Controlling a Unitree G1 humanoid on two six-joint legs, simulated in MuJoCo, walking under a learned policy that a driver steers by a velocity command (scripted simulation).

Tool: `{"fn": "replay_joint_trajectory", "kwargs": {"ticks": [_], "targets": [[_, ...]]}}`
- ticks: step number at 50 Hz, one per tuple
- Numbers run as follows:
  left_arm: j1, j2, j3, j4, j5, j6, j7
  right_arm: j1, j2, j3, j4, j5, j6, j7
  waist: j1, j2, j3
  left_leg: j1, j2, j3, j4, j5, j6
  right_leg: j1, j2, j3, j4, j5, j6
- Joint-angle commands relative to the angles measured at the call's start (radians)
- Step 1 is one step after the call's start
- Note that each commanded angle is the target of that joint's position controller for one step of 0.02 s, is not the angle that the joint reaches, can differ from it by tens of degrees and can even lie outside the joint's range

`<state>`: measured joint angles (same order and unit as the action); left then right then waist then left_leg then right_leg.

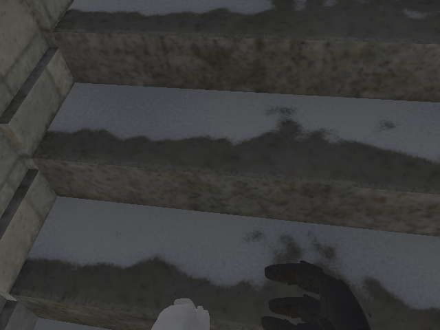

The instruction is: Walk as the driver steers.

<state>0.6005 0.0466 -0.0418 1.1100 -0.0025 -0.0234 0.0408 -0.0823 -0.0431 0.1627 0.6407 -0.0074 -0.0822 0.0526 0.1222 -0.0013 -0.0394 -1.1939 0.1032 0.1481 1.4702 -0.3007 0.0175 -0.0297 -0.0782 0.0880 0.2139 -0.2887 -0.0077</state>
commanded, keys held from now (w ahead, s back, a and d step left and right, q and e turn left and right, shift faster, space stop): w+e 0.22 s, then e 0.68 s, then q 0.10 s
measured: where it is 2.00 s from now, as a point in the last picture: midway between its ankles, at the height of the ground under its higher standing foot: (287, 167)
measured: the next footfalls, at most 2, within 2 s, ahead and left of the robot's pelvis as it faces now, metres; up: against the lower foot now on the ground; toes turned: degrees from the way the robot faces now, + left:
left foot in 0.04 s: +0.22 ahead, +0.14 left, +0.17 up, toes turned +5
right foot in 0.56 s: +0.46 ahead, -0.18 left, +0.34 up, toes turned -25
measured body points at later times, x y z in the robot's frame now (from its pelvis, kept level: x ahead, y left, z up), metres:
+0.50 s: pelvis +0.25 -0.01 +0.16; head +0.28 -0.01 +0.61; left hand +0.53 +0.04 +0.09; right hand +0.13 -0.20 +0.01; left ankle +0.18 +0.14 -0.58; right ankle +0.39 -0.16 -0.34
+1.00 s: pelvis +0.40 -0.08 +0.30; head +0.38 -0.13 +0.75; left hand +0.64 +0.05 +0.22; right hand +0.44 -0.34 +0.18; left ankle +0.50 +0.05 -0.11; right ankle +0.42 -0.16 -0.42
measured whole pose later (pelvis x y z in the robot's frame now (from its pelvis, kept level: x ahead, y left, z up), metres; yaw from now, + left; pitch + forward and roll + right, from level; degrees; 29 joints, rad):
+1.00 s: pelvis +0.40 -0.08 +0.30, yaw -34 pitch +0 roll +3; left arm 0.24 0.18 -0.04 0.65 0.03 0.02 0.05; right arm 0.19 -0.16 0.02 0.60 0.01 0.02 -0.09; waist 0.04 0.08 0.00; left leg -1.04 -0.04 -0.10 2.15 -0.12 -0.07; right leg -0.44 0.12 0.09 0.73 -0.27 -0.09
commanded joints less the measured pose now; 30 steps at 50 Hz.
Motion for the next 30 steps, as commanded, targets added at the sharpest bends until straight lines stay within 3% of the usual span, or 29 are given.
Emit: {"fn": "replay_joint_trajectory", "kwargs": {"ticks": [1, 2, 3, 4, 5, 6, 7, 8, 9, 10, 11, 12, 14, 15, 16, 17, 18, 19, 20, 21, 22, 23, 24, 25, 26, 27, 28, 29, 30], "targets": [[-0.007, 0.296, 0.055, -0.026, 0.016, -0.035, -0.002, 0.122, -0.225, -0.134, -0.084, 0.015, -0.029, -0.023, -0.291, -0.373, -0.242, 0.768, -0.143, -0.007, -0.315, -0.159, 0.077, 0.000, -0.132, 0.038, 0.133, 1.660, -0.168], [-0.146, 0.347, 0.076, -0.066, 0.018, -0.039, 0.001, 0.357, -0.316, -0.175, -0.024, 0.002, -0.028, -0.022, -0.420, -0.355, -0.330, 0.974, -0.051, -0.234, -0.401, -0.200, 0.134, -0.083, -0.123, 0.065, 0.398, 1.668, -0.143], [-0.162, 0.247, 0.070, -0.128, 0.014, -0.063, -0.018, 0.516, -0.407, -0.208, 0.047, -0.031, -0.021, -0.024, -0.402, 0.027, -0.483, 1.282, 0.173, -0.699, -0.707, -0.375, 0.236, -0.381, -0.005, 0.040, 0.736, 1.219, -0.127], [-0.170, 0.113, 0.052, -0.155, 0.038, -0.089, -0.053, 0.579, -0.453, -0.223, 0.096, -0.044, 0.006, -0.047, -0.357, 0.363, -0.557, 1.384, 0.351, -1.257, -1.183, -0.595, 0.328, -0.617, 0.164, 0.129, 1.158, 0.195, -0.107], [-0.269, 0.101, 0.062, -0.207, 0.031, -0.099, -0.093, 0.479, -0.359, -0.204, 0.123, -0.024, 0.026, -0.076, -0.311, 0.251, -0.405, 1.207, 0.380, -1.275, -1.238, -0.623, 0.262, -0.752, 0.147, 0.220, 1.544, 0.163, -0.096], [-0.415, 0.059, 0.049, -0.306, 0.001, -0.089, -0.108, 0.406, -0.240, -0.172, 0.187, -0.013, 0.046, -0.075, -0.244, 0.203, -0.188, 1.038, 0.342, -1.057, -1.204, -0.549, 0.208, -0.899, 0.128, 0.124, 1.729, 0.182, -0.107], [-0.439, 0.035, 0.032, -0.351, 0.000, -0.069, -0.108, 0.379, -0.116, -0.145, 0.259, -0.031, 0.051, -0.072, -0.190, 0.134, -0.028, 0.876, 0.323, -0.802, -1.108, -0.410, 0.181, -0.998, 0.102, 0.081, 1.859, 0.174, -0.139], [-0.409, 0.057, 0.032, -0.346, -0.003, -0.051, -0.107, 0.341, -0.034, -0.129, 0.304, -0.060, 0.036, -0.059, -0.124, 0.047, 0.028, 0.785, 0.277, -0.560, -1.058, -0.241, 0.117, -0.999, 0.069, 0.076, 1.894, 0.201, -0.171], [-0.333, 0.045, 0.030, -0.339, -0.033, -0.031, -0.098, 0.319, -0.017, -0.133, 0.340, -0.058, 0.031, -0.047, -0.066, 0.054, 0.057, 0.750, 0.256, -0.428, -1.078, -0.160, 0.083, -0.997, 0.070, 0.088, 1.940, 0.171, -0.183], [-0.298, 0.023, 0.016, -0.340, -0.045, -0.017, -0.093, 0.318, -0.011, -0.136, 0.361, -0.047, 0.025, -0.037, -0.043, 0.042, 0.087, 0.755, 0.229, -0.305, -1.097, -0.076, 0.056, -1.039, 0.061, 0.093, 1.938, 0.156, -0.195], [-0.303, -0.012, -0.003, -0.357, -0.048, -0.006, -0.086, 0.308, -0.042, -0.143, 0.369, -0.045, 0.026, -0.030, -0.012, 0.054, 0.097, 0.748, 0.210, -0.206, -1.114, -0.040, 0.031, -1.096, 0.042, 0.088, 1.900, 0.166, -0.193], [-0.307, -0.003, -0.007, -0.359, -0.050, 0.006, -0.076, 0.281, -0.039, -0.141, 0.366, -0.049, 0.028, -0.027, 0.000, 0.049, 0.122, 0.715, 0.193, -0.125, -1.136, -0.015, 0.028, -1.117, 0.046, 0.090, 1.867, 0.171, -0.177], [-0.364, 0.060, 0.001, -0.375, -0.021, 0.026, -0.044, 0.240, -0.084, -0.139, 0.325, -0.075, 0.031, -0.035, -0.001, 0.034, 0.146, 0.618, 0.163, 0.019, -1.183, 0.091, 0.075, -1.074, 0.078, 0.004, 1.791, 0.269, -0.102], [-0.392, 0.070, 0.006, -0.384, -0.008, 0.033, -0.026, 0.257, -0.111, -0.137, 0.317, -0.081, 0.030, -0.042, -0.015, 0.025, 0.132, 0.641, 0.183, 0.034, -1.196, 0.163, 0.103, -1.093, 0.086, -0.024, 1.859, 0.285, -0.071], [-0.433, 0.060, 0.002, -0.406, -0.002, 0.037, -0.014, 0.311, -0.146, -0.143, 0.323, -0.074, 0.032, -0.052, -0.034, 0.042, 0.141, 0.724, 0.194, 0.035, -1.197, 0.183, 0.106, -1.177, 0.076, -0.036, 1.877, 0.264, -0.051], [-0.468, 0.052, -0.004, -0.419, -0.001, 0.036, -0.005, 0.376, -0.161, -0.144, 0.333, -0.069, 0.037, -0.061, -0.066, 0.053, 0.133, 0.834, 0.216, 0.009, -1.191, 0.212, 0.111, -1.283, 0.072, -0.024, 1.947, 0.237, -0.042], [-0.527, 0.045, -0.010, -0.461, -0.005, 0.032, -0.004, 0.421, -0.205, -0.155, 0.332, -0.062, 0.043, -0.073, -0.090, 0.073, 0.128, 0.947, 0.238, 0.004, -1.197, 0.259, 0.105, -1.374, 0.058, -0.022, 1.955, 0.188, -0.039], [-0.581, 0.062, -0.009, -0.488, -0.009, 0.026, -0.008, 0.465, -0.218, -0.161, 0.327, -0.057, 0.048, -0.085, -0.117, 0.068, 0.121, 1.044, 0.250, 0.002, -1.192, 0.276, 0.097, -1.435, 0.037, -0.010, 1.923, 0.164, -0.032], [-0.677, 0.065, -0.019, -0.546, -0.011, 0.020, -0.023, 0.495, -0.246, -0.173, 0.318, -0.048, 0.059, -0.097, -0.136, 0.082, 0.115, 1.105, 0.226, 0.031, -1.209, 0.234, 0.082, -1.471, 0.010, -0.062, 1.803, 0.139, -0.016], [-0.756, 0.081, -0.022, -0.599, -0.013, 0.012, -0.037, 0.532, -0.250, -0.176, 0.312, -0.043, 0.071, -0.112, -0.154, 0.069, 0.107, 1.130, 0.226, 0.021, -1.237, 0.252, 0.077, -1.473, -0.023, -0.082, 1.719, 0.138, -0.007], [-0.797, 0.076, -0.027, -0.630, -0.015, 0.008, -0.051, 0.545, -0.270, -0.184, 0.298, -0.042, 0.082, -0.129, -0.162, 0.090, 0.080, 1.172, 0.230, 0.031, -1.251, 0.302, 0.082, -1.450, -0.052, -0.115, 1.661, 0.132, 0.007], [-0.834, 0.078, -0.041, -0.643, -0.009, 0.012, -0.073, 0.509, -0.303, -0.199, 0.271, -0.033, 0.099, -0.141, -0.172, 0.081, 0.069, 1.114, 0.200, 0.089, -1.310, 0.318, 0.107, -1.302, -0.071, -0.216, 1.453, 0.092, 0.011], [-0.913, 0.040, -0.058, -0.684, -0.024, 0.014, -0.086, 0.522, -0.343, -0.219, 0.262, -0.005, 0.112, -0.154, -0.175, 0.133, 0.057, 1.062, 0.230, 0.079, -1.409, 0.399, 0.124, -1.109, -0.099, -0.219, 1.265, -0.036, -0.011], [-0.890, 0.071, -0.047, -0.689, -0.027, 0.020, -0.091, 0.517, -0.364, -0.227, 0.253, 0.007, 0.119, -0.162, -0.150, 0.126, 0.017, 1.087, 0.221, 0.116, -1.386, 0.572, 0.124, -0.951, -0.064, -0.261, 1.116, -0.068, -0.024], [-0.785, 0.117, -0.013, -0.645, -0.021, 0.022, -0.091, 0.528, -0.403, -0.236, 0.261, 0.011, 0.112, -0.152, -0.117, 0.170, -0.069, 1.156, 0.238, 0.155, -1.266, 1.112, 0.138, -0.772, 0.034, -0.354, 1.114, -0.156, -0.060], [-0.638, 0.167, 0.016, -0.619, -0.018, 0.024, -0.093, 0.502, -0.435, -0.239, 0.242, 0.013, 0.095, -0.138, -0.058, 0.208, -0.186, 1.223, 0.250, 0.167, -1.121, 1.593, 0.148, -0.609, 0.091, -0.329, 1.098, -0.100, -0.109], [-0.431, 0.265, 0.058, -0.559, -0.013, 0.014, -0.095, 0.426, -0.462, -0.242, 0.218, 0.035, 0.079, -0.121, 0.035, 0.238, -0.252, 1.284, 0.214, 0.161, -0.928, 1.703, 0.121, -0.478, 0.152, -0.272, 0.875, -0.087, -0.161], [-0.332, 0.382, 0.108, -0.535, 0.004, 0.017, -0.093, 0.445, -0.439, -0.241, 0.197, 0.034, 0.047, -0.112, 0.075, 0.196, -0.314, 1.083, 0.175, 0.088, -0.676, 1.388, 0.055, -0.201, 0.114, -0.012, 0.673, 0.111, -0.212], [-0.318, 0.519, 0.148, -0.519, 0.024, 0.034, -0.069, 0.470, -0.245, -0.182, 0.112, -0.003, 0.021, -0.069, -0.024, -0.334, -0.458, 0.616, -0.133, 0.012, -0.167, 0.060, -0.050, 0.092, -0.175, 0.705, 0.310, 0.106, -0.440]]}}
